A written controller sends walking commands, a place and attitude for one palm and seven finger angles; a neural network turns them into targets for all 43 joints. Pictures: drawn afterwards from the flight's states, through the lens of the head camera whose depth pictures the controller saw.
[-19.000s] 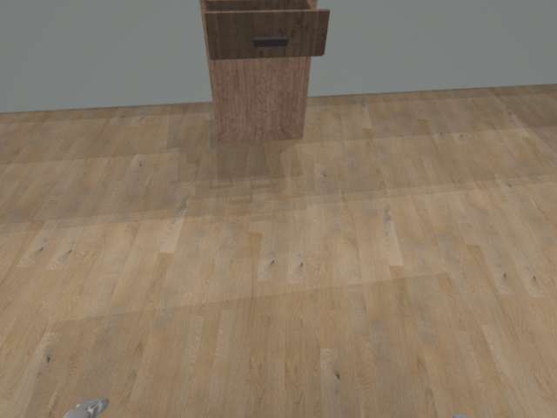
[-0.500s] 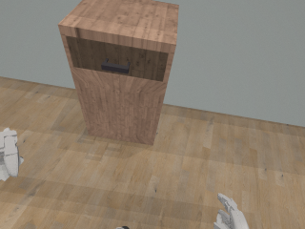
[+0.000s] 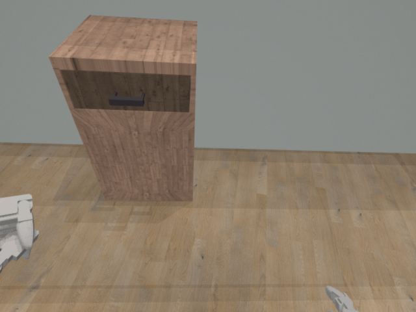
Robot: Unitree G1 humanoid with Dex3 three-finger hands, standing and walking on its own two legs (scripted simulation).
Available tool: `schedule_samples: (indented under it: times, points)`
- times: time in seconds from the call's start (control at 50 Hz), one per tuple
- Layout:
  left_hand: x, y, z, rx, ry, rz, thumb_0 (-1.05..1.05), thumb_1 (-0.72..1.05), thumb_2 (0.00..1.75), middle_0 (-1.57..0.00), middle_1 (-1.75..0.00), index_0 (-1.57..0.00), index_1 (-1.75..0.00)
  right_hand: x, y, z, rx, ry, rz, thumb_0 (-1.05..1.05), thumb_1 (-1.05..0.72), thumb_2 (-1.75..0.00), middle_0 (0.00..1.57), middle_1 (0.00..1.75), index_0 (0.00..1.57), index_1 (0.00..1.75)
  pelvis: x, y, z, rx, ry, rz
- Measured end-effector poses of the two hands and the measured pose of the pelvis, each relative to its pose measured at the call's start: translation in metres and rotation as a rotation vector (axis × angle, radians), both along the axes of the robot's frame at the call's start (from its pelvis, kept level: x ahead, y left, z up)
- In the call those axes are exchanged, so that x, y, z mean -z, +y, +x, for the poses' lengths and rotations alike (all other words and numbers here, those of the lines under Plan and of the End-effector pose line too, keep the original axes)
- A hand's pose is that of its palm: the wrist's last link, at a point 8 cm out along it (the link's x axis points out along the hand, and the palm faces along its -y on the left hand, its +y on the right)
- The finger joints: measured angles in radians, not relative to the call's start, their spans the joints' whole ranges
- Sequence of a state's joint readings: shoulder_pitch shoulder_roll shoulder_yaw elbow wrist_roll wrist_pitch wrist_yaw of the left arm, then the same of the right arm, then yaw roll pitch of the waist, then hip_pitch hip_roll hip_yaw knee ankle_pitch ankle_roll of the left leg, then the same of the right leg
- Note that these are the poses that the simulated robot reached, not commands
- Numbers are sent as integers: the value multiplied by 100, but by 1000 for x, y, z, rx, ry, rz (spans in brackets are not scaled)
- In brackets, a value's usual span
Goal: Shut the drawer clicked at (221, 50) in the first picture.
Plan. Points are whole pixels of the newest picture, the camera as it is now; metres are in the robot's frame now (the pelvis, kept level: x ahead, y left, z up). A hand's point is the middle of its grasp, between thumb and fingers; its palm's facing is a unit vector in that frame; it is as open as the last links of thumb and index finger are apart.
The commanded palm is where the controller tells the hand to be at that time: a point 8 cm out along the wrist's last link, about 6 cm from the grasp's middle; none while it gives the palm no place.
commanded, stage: stop stepping back and stand still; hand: left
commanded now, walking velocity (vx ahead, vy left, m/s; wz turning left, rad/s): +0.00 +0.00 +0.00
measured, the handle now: (128, 97) +0.85 +0.30 -0.05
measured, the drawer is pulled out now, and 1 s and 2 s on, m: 0.00 0.00 0.00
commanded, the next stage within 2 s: let the arm hang, fingers relaxed in 0.36 s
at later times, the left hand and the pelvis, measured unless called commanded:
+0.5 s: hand (43, 250) +0.18 +0.23 +0.14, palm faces +0.32 -0.82 -0.47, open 3.2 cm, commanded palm none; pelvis -0.01 -0.01 +0.00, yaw +2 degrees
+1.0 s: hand out of the picture -0.09 +0.18 -0.17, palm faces +0.07 -0.97 -0.22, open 4.9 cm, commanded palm none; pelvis +0.00 -0.01 +0.00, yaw +3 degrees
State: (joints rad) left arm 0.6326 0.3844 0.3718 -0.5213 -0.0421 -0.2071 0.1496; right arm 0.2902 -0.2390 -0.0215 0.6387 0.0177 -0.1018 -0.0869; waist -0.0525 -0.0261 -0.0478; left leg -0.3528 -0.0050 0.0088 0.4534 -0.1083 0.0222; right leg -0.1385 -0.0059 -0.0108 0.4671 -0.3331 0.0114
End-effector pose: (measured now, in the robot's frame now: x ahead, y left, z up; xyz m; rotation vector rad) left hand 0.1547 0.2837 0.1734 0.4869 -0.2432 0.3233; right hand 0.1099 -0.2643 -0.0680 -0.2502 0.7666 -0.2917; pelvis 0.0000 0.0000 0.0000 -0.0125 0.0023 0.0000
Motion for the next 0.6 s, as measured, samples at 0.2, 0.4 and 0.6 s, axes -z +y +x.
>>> schedule_samples:
  times: [0.2, 0.4, 0.6]
  points:
    - [-13, -13, -34, 7, -46, 31, 1, 89, 90, -141, -160, -140, -160, 9, 25, 12, -98, -35, 64, 2, -91, -90, 20, 29, 20, 30, 4, -5, -14, -12, -27, -36]
    - [-3, -3, -19, -62, -20, -13, 2, 89, 90, -141, -160, -140, -160, 2, 49, 36, -154, -77, 104, 2, -91, -90, 20, 30, 20, 30, -1, -7, -11, -30, -20, -2]
    - [177, 3, -3, -110, 690, -201, 0, 90, 90, -134, -154, -134, -154, 44, 15, 40, -194, 106, 94, 1, -90, -90, 20, 30, 20, 30, 15, -5, -7, -46, -9, -14]
